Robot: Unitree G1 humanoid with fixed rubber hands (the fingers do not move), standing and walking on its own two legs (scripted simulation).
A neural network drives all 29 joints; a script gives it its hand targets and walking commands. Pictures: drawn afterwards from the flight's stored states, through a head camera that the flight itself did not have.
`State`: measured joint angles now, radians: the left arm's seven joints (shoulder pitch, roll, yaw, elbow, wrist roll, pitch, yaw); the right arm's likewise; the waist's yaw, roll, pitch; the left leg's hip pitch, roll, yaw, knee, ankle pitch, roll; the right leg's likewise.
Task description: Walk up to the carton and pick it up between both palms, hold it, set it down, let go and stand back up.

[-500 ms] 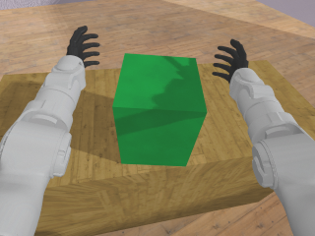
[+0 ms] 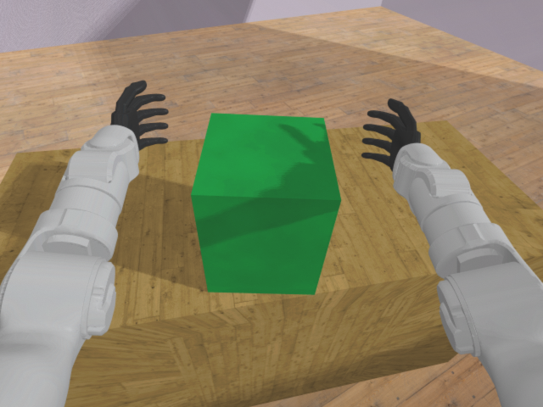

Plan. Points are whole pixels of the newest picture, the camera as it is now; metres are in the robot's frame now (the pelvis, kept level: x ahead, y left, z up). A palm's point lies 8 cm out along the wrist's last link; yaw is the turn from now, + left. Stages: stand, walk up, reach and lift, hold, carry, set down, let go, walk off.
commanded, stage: set down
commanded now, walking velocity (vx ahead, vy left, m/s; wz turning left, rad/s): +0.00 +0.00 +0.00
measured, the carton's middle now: (264, 206) +0.48 +0.04 +0.05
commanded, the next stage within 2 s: none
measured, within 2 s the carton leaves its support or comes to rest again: neither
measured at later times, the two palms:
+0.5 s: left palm (129, 198) +0.38 +0.23 +0.14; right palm (401, 221) +0.39 -0.16 +0.13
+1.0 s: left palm (126, 272) +0.30 +0.23 +0.07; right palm (409, 292) +0.31 -0.17 +0.07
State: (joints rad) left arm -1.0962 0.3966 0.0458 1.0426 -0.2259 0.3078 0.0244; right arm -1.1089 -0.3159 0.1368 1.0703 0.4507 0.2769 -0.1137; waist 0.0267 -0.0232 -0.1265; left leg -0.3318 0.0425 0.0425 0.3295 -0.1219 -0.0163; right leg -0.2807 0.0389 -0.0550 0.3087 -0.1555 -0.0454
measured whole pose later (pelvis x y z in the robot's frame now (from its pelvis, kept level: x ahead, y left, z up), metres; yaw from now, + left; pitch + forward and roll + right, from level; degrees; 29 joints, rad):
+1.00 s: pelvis +0.01 +0.01 +0.00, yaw -1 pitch -1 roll +0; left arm -0.14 0.16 0.11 0.17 -0.09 0.27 0.03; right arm -0.14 -0.18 0.01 0.30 0.25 0.08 -0.08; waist 0.03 -0.02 0.00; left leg -0.13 0.02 0.06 0.31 -0.15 0.00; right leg -0.09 0.02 -0.02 0.30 -0.18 -0.02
